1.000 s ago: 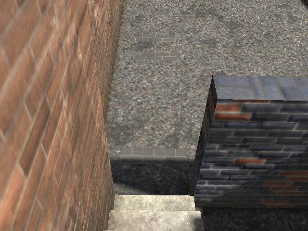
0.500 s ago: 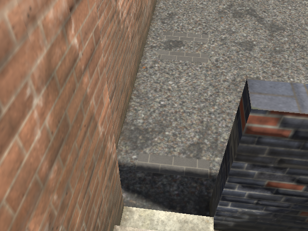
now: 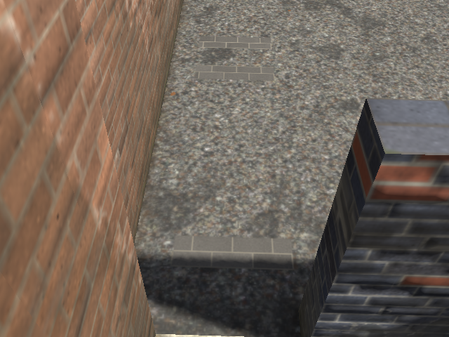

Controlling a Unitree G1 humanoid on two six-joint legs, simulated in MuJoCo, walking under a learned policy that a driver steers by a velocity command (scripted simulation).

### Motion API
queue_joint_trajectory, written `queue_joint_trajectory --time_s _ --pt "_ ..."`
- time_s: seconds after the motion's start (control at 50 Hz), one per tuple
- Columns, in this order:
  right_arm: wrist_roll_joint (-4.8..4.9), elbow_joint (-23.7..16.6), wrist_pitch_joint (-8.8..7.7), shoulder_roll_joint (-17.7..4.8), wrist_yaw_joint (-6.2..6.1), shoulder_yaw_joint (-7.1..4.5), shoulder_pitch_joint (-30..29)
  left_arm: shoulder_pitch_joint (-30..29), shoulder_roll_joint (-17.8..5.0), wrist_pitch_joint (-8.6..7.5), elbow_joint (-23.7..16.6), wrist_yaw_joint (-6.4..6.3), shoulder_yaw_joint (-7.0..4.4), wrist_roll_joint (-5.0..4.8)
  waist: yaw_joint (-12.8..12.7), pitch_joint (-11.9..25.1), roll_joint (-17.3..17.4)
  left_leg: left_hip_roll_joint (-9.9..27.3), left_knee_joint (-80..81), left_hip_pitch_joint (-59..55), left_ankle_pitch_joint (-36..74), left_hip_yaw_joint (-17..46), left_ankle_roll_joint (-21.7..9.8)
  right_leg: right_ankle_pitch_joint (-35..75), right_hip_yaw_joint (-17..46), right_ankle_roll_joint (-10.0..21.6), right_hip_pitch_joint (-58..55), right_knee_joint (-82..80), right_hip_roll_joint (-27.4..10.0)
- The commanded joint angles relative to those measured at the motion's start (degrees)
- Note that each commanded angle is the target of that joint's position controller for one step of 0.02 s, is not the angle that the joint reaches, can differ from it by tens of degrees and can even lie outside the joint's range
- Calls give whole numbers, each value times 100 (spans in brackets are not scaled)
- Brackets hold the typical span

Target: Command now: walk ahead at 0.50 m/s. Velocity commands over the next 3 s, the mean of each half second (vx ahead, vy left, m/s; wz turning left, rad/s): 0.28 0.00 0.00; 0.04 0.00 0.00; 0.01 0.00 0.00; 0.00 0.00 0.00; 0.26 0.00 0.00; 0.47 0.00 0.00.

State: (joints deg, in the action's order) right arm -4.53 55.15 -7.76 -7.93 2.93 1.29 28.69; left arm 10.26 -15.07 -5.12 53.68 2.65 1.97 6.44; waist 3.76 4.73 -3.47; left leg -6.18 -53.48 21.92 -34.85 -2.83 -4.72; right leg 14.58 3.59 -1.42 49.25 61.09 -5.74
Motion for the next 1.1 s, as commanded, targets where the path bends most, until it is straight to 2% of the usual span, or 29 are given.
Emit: queue_joint_trajectory --time_s 0.02,0.04,0.06,0.08,0.12,0.14,0.16,0.18,0.2,0.22,0.24,0.26,0.3,0.32,0.34,0.38,0.42,0.46,0.5,0.52,0.54,0.56,0.6,0.64,0.68,0.74,0.8,0.92,1.1 --pt "119 -190 137 -481 -130 -62 447 -146 -155 49 -176 -98 41 -194 116 -568 210 1194 290 225 1231 1788 -921 1425 -37 -149 -321 -2307 -22" --pt "39 -296 222 -780 10 -155 160 -124 -129 74 -226 -42 57 -234 20 -811 325 1060 555 1449 776 1710 -955 1184 -401 -80 -1488 -2020 171" --pt "-101 -385 243 -833 158 -175 -117 534 -56 78 -25 22 86 -50 -283 -868 656 1008 405 2383 966 1641 -991 1409 -455 -43 -2427 -1177 253" --pt "18 -471 222 -565 220 -123 -190 1137 -257 35 174 -38 -5 -34 -455 -1004 563 940 19 2510 1259 1660 -967 843 -473 -127 -2641 -1184 266" --pt "51 -747 117 -650 149 -121 -596 929 -606 -20 -44 -99 -153 -107 -479 -987 264 1048 -865 1572 2275 1842 -699 -106 -568 -211 -2880 -2168 220" --pt "303 -719 194 -605 71 -218 -656 91 -717 -10 -292 -188 -235 -407 -63 -1065 78 857 -1538 -85 1834 1859 -456 -785 -7 -47 -1961 -5145 -155" --pt "-193 -658 247 -1088 217 -270 -784 2191 -840 -114 393 -144 -345 -445 -609 -175 497 983 -2728 710 3504 1684 -387 735 -646 64 -4769 -3624 193" --pt "29 -583 250 -835 401 -306 -709 3784 -1091 -244 862 -290 -522 -468 -1417 -456 -1154 306 -4508 1538 2678 1374 -103 603 -926 385 -5965 -5086 341" --pt "-6 -137 190 -241 600 -212 853 3537 -1605 -149 591 -99 -577 -436 -522 1617 -1675 -393 -7770 3460 -1719 466 535 6508 339 2281 -8905 -1845 -1412" --pt "272 -782 236 -799 615 -423 -90 3601 -1776 -91 494 -48 -751 -174 -1116 1219 -562 -334 -8261 5149 -1999 394 736 7633 1160 2577 -9055 -1690 -1912" --pt "265 -1279 260 -889 491 -441 -1160 3228 -1731 -76 394 -109 -801 -143 -1291 645 74 78 -7262 6009 -1558 460 941 6044 1584 2433 -8255 -1902 -1987" --pt "237 -1246 382 -562 456 -302 -860 2359 -1412 -15 309 -119 -674 -124 -734 -42 291 683 -6340 5497 -423 949 642 3696 1741 2078 -6218 -2275 -2004" --pt "210 -535 462 175 541 -88 493 1924 172 51 490 -250 -141 -293 139 -1046 418 1230 -3961 3769 1761 952 442 1883 771 1416 -2779 -2838 -1467" --pt "220 -460 461 278 537 -69 473 2179 367 7 688 -308 -74 -348 227 -1251 93 1228 -3732 3197 2139 673 532 916 577 1224 -1784 -2864 -1064" --pt "278 -254 554 204 674 -99 448 2315 177 -144 752 -327 -37 -354 265 -983 396 1177 -3021 2327 4272 517 632 72 460 1309 -875 -2774 -756" --pt "183 -270 588 7 837 -59 26 1584 -714 -291 552 -330 -176 -90 240 -658 -146 910 -3137 941 5265 246 563 -964 217 1368 128 -2722 -357" --pt "90 -150 462 -717 765 -290 52 733 -1041 -307 261 -294 -218 -172 373 -296 109 638 -2874 213 4223 190 599 -869 -49 1156 153 -2165 -232" --pt "19 -83 321 -797 571 -388 212 -24 -1009 -286 8 -149 -165 -418 591 -152 26 532 -2193 -332 2948 299 770 -63 76 868 -368 -1536 -486" --pt "313 115 200 -259 515 -200 811 -729 -818 -193 -198 154 -62 -792 1062 95 693 681 419 -1161 4197 488 709 261 -211 138 -909 -13 -96" --pt "528 -369 127 -1125 582 -144 -421 1261 -772 -104 68 154 -338 -730 -408 14 1995 1252 1232 -791 6469 2174 -691 -2150 -517 -74 -830 1054 641" --pt "426 -556 52 -949 725 -82 -854 1681 -307 -82 49 94 -231 -677 -572 143 2041 1770 2040 -506 5700 3164 -1331 -4534 -290 -261 -817 564 677" --pt "472 -744 90 -658 709 43 -1238 761 -229 10 -236 3 -209 -599 -549 -221 1371 1669 2334 277 3639 4058 -1102 -4864 81 -342 -958 -161 566" --pt "864 -944 218 -971 786 53 -2452 1179 -241 24 57 -191 -115 -815 -1349 -47 232 1141 1318 1378 4801 2582 -435 -1904 -109 -679 -3030 -1212 124" --pt "743 -796 390 -845 682 -38 -2114 941 -425 -63 7 -224 -71 -608 -955 271 -11 724 1410 1731 4367 1653 251 268 -167 -349 -4293 -1479 138" --pt "717 -588 375 -821 614 -69 -1908 458 -746 21 -234 -102 -170 -522 -715 75 247 525 1340 1354 3878 899 561 683 -147 -42 -4423 -2012 137" --pt "590 -478 388 -932 579 -64 -1827 -79 -885 235 -476 45 -341 -563 -410 -121 586 651 1785 749 4221 883 471 -74 -434 -40 -4186 -2221 317" --pt "663 -402 479 -852 581 7 -1802 -144 -572 265 -459 53 -303 -521 -365 80 349 762 2010 120 4294 796 519 93 -419 -5 -4146 -2543 313" --pt "505 -374 558 -969 562 -51 -2049 -318 -579 193 -413 91 -324 -577 -265 352 257 823 2099 -705 4331 577 614 189 -370 7 -4069 -2835 254" --pt "419 -134 617 -1046 560 -143 -2105 -24 -747 287 -122 113 -428 -584 -313 -304 513 819 2686 -495 2561 560 414 -2002 -472 197 -3677 -3264 536"
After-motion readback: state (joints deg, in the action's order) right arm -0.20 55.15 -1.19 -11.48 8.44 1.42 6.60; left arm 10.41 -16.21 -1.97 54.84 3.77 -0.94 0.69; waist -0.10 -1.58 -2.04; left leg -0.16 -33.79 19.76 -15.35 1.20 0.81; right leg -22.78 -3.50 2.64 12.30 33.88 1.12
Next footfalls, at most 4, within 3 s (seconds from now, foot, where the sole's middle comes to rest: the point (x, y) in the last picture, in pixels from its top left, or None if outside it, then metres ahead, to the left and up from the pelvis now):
0.18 right None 0.20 -0.13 -0.92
0.50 left None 0.29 0.09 -0.92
2.48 left None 0.37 0.13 -0.96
3.00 left None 0.69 0.04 -1.33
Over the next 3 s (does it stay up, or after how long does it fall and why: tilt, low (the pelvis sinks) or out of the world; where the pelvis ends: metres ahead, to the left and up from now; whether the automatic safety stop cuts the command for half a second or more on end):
stays up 0.57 -0.03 -0.49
